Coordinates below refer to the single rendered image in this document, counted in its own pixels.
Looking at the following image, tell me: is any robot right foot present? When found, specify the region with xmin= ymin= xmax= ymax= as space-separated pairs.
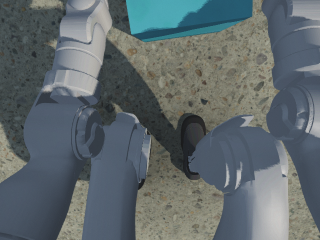
xmin=181 ymin=115 xmax=206 ymax=180

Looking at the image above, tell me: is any robot right forearm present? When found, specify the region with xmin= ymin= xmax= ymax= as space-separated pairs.
xmin=261 ymin=0 xmax=320 ymax=91

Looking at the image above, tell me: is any robot left shin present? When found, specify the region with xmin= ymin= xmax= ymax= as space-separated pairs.
xmin=91 ymin=112 xmax=143 ymax=183

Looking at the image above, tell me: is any robot left forearm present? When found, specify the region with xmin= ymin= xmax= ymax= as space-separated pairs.
xmin=23 ymin=0 xmax=113 ymax=147

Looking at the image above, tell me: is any carton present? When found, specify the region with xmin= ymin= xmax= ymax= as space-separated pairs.
xmin=126 ymin=0 xmax=253 ymax=43

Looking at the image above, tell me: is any left robot upper arm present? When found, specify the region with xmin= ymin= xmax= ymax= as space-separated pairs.
xmin=0 ymin=103 xmax=105 ymax=240

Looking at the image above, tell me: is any right robot upper arm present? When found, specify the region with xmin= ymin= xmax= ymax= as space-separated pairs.
xmin=266 ymin=84 xmax=320 ymax=233

